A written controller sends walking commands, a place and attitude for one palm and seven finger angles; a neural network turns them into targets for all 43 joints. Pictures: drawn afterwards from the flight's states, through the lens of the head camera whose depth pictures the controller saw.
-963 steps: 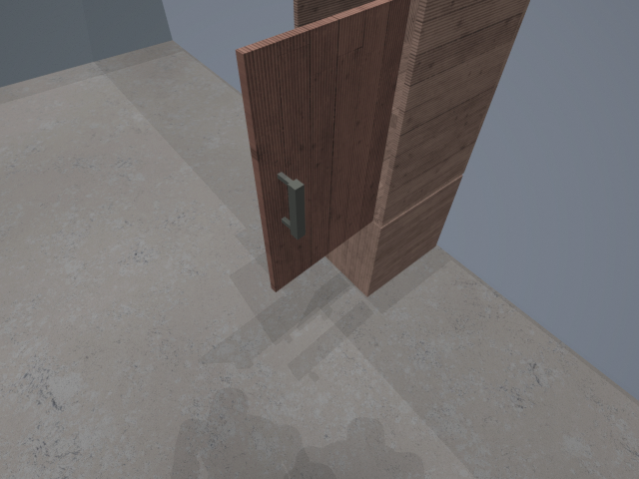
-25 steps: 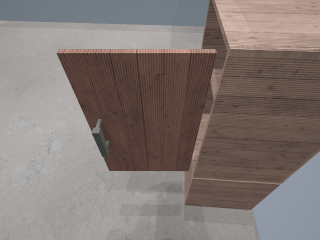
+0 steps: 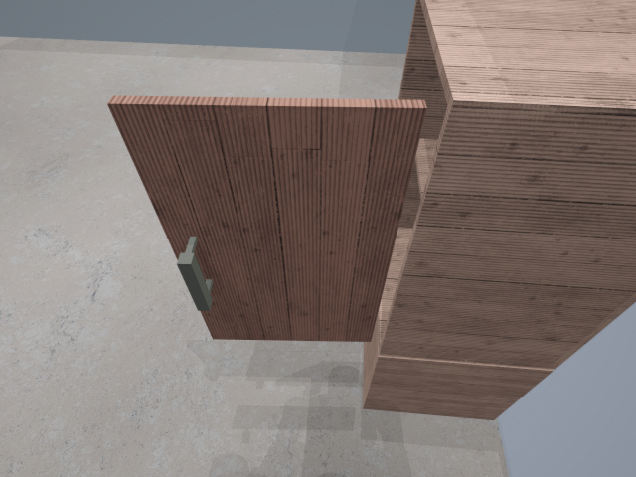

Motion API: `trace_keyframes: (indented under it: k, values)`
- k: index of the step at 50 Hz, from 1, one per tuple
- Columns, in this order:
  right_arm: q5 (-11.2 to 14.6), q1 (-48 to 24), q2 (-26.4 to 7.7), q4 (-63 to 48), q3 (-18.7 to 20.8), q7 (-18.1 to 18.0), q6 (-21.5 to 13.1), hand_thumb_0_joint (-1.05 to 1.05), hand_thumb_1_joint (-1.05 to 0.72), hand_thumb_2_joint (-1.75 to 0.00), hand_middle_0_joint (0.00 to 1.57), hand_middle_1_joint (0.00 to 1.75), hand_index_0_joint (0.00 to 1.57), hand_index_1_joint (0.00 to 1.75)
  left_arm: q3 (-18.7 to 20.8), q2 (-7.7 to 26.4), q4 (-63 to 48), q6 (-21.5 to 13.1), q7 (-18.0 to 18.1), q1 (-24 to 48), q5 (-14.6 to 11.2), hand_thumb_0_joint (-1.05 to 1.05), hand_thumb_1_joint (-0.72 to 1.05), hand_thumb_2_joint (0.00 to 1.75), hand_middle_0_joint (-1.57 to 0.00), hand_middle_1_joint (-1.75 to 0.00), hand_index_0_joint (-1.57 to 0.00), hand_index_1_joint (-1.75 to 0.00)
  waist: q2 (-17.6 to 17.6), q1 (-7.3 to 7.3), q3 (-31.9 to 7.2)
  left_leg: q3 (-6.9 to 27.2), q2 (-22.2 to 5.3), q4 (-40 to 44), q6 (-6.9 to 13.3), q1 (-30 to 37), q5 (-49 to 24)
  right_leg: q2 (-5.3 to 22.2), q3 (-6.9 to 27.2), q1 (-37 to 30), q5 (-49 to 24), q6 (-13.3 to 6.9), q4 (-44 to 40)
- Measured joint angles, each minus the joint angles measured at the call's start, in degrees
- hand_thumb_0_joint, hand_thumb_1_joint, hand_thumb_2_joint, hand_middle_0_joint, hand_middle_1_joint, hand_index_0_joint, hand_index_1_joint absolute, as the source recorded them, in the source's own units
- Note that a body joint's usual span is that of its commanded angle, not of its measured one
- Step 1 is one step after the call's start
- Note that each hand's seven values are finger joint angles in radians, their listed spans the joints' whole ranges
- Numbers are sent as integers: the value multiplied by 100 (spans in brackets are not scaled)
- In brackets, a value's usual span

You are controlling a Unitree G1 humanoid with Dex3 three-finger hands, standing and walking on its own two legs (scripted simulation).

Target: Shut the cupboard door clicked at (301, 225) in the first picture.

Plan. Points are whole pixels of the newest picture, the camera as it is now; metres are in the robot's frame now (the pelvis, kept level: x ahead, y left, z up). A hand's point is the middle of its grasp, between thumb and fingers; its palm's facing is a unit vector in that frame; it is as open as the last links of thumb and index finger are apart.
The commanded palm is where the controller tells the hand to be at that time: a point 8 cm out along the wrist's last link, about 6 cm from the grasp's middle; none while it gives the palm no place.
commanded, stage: look again from close up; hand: left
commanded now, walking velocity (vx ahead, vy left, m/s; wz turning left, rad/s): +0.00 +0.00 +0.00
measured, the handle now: (198, 274) +0.42 +0.24 -0.05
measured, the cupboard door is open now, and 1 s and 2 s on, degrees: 94 94 94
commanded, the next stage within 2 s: raise the hand and make a fist in 0.78 s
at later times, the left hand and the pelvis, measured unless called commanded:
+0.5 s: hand out of the picture -0.02 +0.16 -0.18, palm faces +0.04 -0.99 -0.16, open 7.4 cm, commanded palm none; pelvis +0.00 +0.00 +0.00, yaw +0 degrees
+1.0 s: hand out of the picture +0.07 +0.20 -0.11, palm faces +0.20 -0.95 -0.24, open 7.2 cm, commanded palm +0.10 +0.21 -0.07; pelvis -0.01 +0.01 -0.01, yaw +0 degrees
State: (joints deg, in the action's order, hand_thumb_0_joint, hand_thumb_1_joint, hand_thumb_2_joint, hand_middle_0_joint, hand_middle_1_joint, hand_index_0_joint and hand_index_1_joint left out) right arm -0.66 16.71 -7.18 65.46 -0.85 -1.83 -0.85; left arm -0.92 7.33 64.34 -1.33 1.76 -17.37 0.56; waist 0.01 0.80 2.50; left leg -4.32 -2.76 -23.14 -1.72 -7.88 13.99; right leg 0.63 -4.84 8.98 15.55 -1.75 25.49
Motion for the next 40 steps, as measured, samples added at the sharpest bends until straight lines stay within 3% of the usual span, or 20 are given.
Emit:
trace_keyframes:
  k: [40]
  values:
    - [4,71,108,-10,12,-12,-9,1,-92,-90,20,30,19,30,34,-52,-37,17,3,-69,0,0,91,90,-20,-30,-20,-30,44,12,58,-9,26,21,32,-11,-34,24,11,5,-49,28,-38]
